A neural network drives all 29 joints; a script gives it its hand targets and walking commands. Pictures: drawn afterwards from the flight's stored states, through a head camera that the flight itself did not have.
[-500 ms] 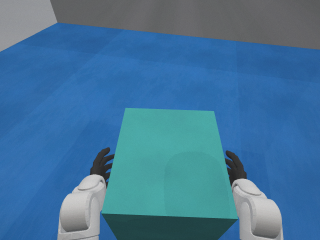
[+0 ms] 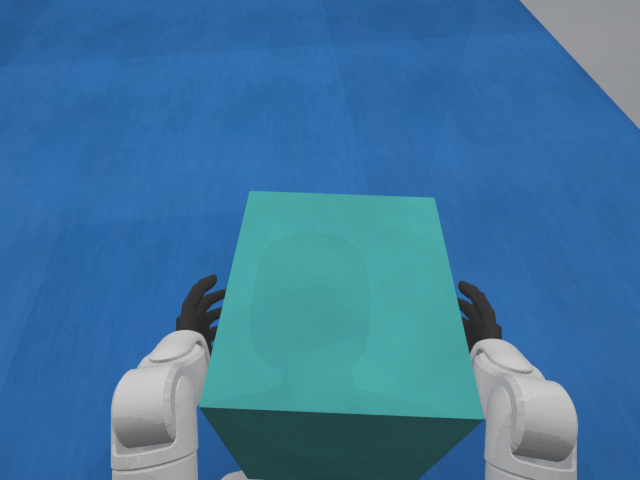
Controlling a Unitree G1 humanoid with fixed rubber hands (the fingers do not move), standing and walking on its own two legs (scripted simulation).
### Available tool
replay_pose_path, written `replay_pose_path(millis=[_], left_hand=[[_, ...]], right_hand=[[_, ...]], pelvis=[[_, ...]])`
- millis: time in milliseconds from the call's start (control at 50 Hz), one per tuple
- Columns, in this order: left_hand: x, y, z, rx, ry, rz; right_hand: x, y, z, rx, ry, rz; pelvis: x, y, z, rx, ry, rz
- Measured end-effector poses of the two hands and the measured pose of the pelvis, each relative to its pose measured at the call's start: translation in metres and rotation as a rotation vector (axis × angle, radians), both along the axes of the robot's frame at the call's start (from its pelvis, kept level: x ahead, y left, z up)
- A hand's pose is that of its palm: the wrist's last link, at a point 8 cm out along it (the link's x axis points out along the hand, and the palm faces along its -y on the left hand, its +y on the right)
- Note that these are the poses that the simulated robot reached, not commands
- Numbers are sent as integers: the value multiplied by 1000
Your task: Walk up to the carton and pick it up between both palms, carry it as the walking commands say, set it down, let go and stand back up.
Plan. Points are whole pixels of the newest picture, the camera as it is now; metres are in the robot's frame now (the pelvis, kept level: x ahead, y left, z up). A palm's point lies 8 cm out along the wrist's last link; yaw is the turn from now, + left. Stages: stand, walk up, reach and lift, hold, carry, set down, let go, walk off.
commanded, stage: carry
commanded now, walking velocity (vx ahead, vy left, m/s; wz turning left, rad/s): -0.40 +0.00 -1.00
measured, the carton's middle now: (335, 347) +0.30 +0.00 -0.02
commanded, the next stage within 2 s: none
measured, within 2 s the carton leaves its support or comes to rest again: neither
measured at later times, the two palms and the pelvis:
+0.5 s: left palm out of the picture +0.13 -0.07 +0.08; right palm out of the picture -0.02 -0.34 +0.06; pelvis -0.17 -0.08 +0.02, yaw -29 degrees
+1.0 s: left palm out of the picture -0.09 -0.19 +0.07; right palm out of the picture -0.34 -0.37 +0.06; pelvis -0.38 -0.05 -0.02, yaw -57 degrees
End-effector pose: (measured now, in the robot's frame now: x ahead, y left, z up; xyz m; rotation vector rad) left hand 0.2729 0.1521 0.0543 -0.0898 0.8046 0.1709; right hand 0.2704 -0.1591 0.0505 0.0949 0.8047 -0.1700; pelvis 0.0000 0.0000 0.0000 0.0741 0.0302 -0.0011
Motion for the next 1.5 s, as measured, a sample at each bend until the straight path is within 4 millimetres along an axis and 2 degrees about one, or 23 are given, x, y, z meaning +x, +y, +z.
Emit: replay_pose_path(millis=[40, 100, 200, 260, 300, 360, 420, 500, 600, 680, 760, 840, 900, 940, 980, 1040, 1080, 1120, 1160, 1240, 1320, 1400, 1500], left_hand=[[-7, -18, 7, -17, -5, -51], [-12, -47, 19, -29, -75, -143], [-33, -88, 40, 8, -106, -225], [-47, -114, 44, 31, -126, -242], [-57, -136, 36, 30, -136, -260], [-80, -166, 19, 45, -65, -333], [-108, -191, 11, 65, 8, -420], [-139, -222, 21, 52, -2, -528], [-174, -254, 41, 11, -83, -647], [-205, -270, 44, -37, -113, -733], [-246, -276, 40, -65, -74, -782], [-280, -282, 50, -33, -97, -816], [-306, -298, 51, -22, -135, -844], [-328, -314, 42, -29, -159, -870], [-354, -331, 23, -31, -148, -911], [-395, -343, 0, 55, -54, -1036], [-422, -344, -7, 84, 14, -1108], [-444, -347, -2, 63, 20, -1164], [-464, -350, 9, 22, -5, -1215], [-498, -349, 29, -62, -70, -1303], [-528, -336, 37, -113, -72, -1364], [-557, -319, 50, -92, -63, -1415], [-599, -309, 58, -89, -116, -1465]], right_hand=[[-23, -17, 12, -23, -5, -45], [-53, -44, 29, -38, -76, -137], [-98, -80, 39, -5, -104, -212], [-118, -105, 33, 18, -124, -229], [-134, -125, 24, 26, -136, -255], [-175, -151, 7, 41, -66, -324], [-227, -166, 0, 52, 9, -400], [-289, -182, 12, 33, 1, -508], [-355, -194, 37, -10, -77, -629], [-407, -194, 50, -60, -106, -709], [-461, -188, 56, -90, -69, -755], [-502, -188, 55, -55, -88, -789], [-534, -196, 47, -47, -125, -817], [-562, -205, 35, -55, -148, -843], [-596, -212, 15, -42, -149, -899], [-656, -197, -12, 42, -50, -1017], [-695, -177, -18, 72, 18, -1091], [-726, -160, -10, 48, 29, -1148], [-753, -148, 7, 4, 5, -1202], [-795, -125, 40, -83, -58, -1287], [-829, -92, 60, -137, -57, -1338], [-862, -60, 66, -114, -47, -1387], [-906, -32, 61, -110, -99, -1440]], pelvis=[[-12, -4, 9, 12, 19, -57], [-32, -10, 7, -30, 17, -134], [-54, -30, 11, -75, 14, -216], [-71, -50, 3, -87, 27, -292], [-87, -63, -6, -86, 32, -331], [-113, -73, -2, -52, 12, -359], [-136, -76, 10, -32, 17, -422], [-168, -75, 22, -4, 29, -508], [-204, -68, 27, 22, 41, -615], [-232, -61, 22, -1, 62, -694], [-267, -58, 23, -51, 31, -758], [-297, -56, 21, -97, 18, -841], [-325, -59, 9, -112, 26, -915], [-347, -63, -8, -99, 30, -952], [-368, -59, -22, -88, 38, -986], [-391, -44, -14, -77, 26, -1026], [-404, -34, -3, -61, 29, -1070], [-416, -23, 6, -43, 34, -1114], [-428, -11, 12, -24, 40, -1153], [-446, 11, 17, 5, 49, -1240], [-464, 35, 20, -27, 60, -1331], [-483, 58, 28, -91, 59, -1410], [-513, 86, 19, -113, 67, -1526]])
